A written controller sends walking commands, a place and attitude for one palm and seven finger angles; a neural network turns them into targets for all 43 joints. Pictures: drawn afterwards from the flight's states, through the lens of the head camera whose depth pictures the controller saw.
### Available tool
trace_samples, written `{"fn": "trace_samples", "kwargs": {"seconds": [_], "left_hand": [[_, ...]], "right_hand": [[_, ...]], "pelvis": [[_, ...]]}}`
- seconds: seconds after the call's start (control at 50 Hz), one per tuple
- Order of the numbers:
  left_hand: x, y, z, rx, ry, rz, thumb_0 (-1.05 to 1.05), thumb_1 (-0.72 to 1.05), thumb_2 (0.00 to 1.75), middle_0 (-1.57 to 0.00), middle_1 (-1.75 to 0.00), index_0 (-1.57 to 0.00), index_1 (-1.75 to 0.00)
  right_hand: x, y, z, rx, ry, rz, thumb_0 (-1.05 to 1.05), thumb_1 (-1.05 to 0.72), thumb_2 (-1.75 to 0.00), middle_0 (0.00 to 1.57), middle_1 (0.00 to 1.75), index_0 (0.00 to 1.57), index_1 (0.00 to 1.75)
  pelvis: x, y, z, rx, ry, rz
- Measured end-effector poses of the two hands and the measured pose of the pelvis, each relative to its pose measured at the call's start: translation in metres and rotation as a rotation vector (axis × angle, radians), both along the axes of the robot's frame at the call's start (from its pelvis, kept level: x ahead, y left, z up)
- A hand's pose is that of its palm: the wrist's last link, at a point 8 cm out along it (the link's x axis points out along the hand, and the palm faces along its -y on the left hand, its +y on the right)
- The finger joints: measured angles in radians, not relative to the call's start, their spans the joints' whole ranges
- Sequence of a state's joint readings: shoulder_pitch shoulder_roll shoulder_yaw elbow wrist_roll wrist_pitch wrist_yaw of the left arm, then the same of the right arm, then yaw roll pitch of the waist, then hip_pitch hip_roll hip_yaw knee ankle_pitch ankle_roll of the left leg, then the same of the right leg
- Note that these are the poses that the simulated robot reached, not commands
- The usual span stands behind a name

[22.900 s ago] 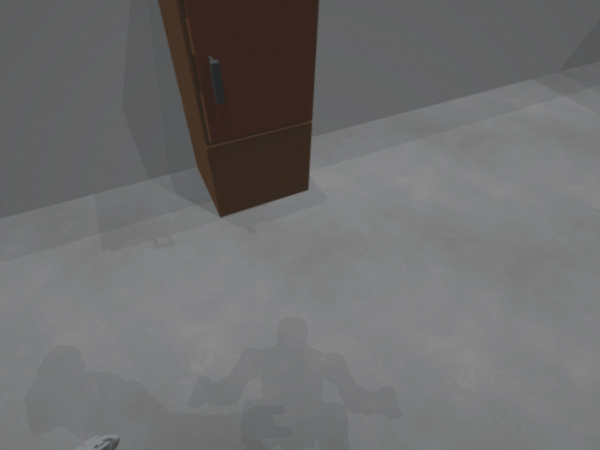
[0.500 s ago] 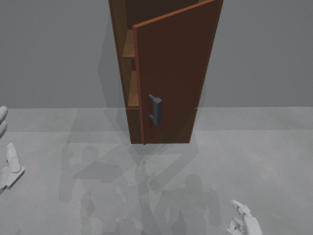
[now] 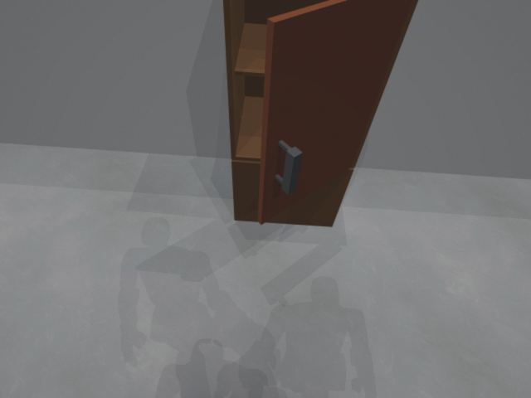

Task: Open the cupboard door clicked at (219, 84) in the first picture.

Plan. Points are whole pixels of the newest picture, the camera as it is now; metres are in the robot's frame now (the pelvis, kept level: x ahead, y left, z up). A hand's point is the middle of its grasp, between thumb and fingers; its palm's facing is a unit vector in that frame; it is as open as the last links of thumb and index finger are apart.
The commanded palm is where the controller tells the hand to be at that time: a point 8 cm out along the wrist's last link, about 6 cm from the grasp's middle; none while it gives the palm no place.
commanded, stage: let the arm hang, fingers relaxed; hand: left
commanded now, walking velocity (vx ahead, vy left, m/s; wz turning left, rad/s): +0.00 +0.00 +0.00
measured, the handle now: (285, 166) +0.63 -0.01 -0.10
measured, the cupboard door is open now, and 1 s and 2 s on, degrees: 42 42 42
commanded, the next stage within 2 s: look to check the result in 0.64 s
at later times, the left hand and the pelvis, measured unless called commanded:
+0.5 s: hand out of the picture +0.00 +0.17 -0.18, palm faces +0.00 -0.98 -0.18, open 7.4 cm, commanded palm none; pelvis +0.00 +0.01 +0.00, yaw -1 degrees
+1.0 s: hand out of the picture +0.00 +0.16 -0.17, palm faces +0.02 -0.98 -0.18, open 7.4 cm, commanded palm none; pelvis +0.01 +0.00 +0.00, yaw -1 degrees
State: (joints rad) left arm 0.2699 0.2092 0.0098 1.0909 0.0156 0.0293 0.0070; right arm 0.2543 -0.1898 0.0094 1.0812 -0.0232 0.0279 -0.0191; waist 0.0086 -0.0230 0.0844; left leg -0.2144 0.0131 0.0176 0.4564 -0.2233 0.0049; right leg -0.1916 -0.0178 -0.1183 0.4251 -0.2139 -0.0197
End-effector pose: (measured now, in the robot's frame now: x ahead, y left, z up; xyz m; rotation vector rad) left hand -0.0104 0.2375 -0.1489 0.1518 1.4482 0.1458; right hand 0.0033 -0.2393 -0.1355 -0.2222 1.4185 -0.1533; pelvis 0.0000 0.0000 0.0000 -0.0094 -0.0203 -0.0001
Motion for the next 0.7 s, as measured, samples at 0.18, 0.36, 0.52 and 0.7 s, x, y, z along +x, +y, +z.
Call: {"fn": "trace_samples", "kwargs": {"seconds": [0.18, 0.36, 0.52, 0.7], "left_hand": [[-0.028, 0.008, 0.011, 0.037, 0.073, 0.016, 0.01, 0.92, 0.89, -0.20, -0.30, -0.20, -0.30], [-0.006, -0.007, 0.007, 0.009, 0.003, -0.002, 0.01, 0.91, 0.89, -0.20, -0.30, -0.20, -0.30], [0.008, -0.019, 0.003, -0.015, -0.031, -0.010, 0.01, 0.92, 0.89, -0.20, -0.30, -0.20, -0.30], [0.005, -0.022, 0.003, -0.017, -0.020, 0.004, 0.01, 0.91, 0.89, -0.20, -0.30, -0.20, -0.30]], "right_hand": [[-0.037, 0.035, -0.014, 0.088, 0.063, -0.055, 0.01, -0.91, -0.90, 0.20, 0.30, 0.20, 0.30], [-0.041, 0.052, -0.018, 0.127, 0.039, -0.086, 0.01, -0.91, -0.90, 0.20, 0.30, 0.20, 0.30], [-0.039, 0.049, -0.016, 0.113, 0.023, -0.103, 0.01, -0.91, -0.90, 0.20, 0.30, 0.20, 0.30], [-0.037, 0.039, -0.014, 0.094, 0.034, -0.096, 0.01, -0.91, -0.90, 0.20, 0.30, 0.20, 0.30]], "pelvis": [[-0.002, 0.007, 0.002, 0.007, -0.008, -0.008], [-0.003, 0.009, 0.001, 0.014, -0.011, -0.020], [0.000, 0.006, 0.000, 0.015, -0.012, -0.025], [0.002, 0.002, 0.001, 0.014, -0.012, -0.020]]}}
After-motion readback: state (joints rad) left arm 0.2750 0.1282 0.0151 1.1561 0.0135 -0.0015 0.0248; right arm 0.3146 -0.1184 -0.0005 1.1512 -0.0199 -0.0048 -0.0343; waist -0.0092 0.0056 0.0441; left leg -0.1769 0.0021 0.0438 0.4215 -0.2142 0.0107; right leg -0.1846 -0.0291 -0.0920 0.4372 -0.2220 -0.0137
